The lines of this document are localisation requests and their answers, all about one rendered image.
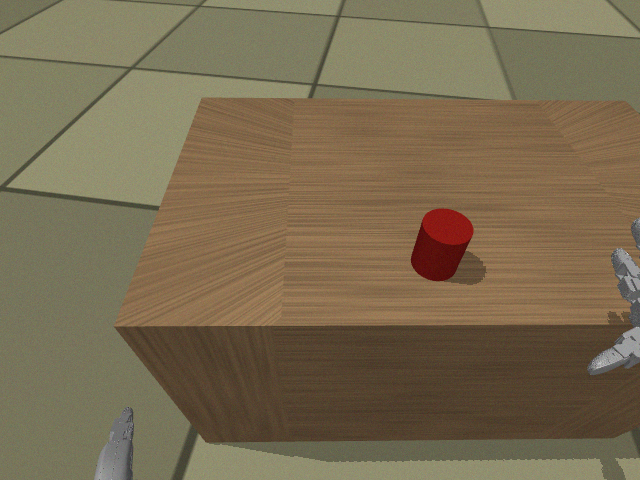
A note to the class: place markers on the left robot hand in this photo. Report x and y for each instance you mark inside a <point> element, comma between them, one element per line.
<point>115,459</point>

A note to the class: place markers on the right robot hand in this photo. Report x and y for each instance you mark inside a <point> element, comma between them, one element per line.
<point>627,347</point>

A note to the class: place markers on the can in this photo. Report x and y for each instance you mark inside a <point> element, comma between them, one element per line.
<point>441,243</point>

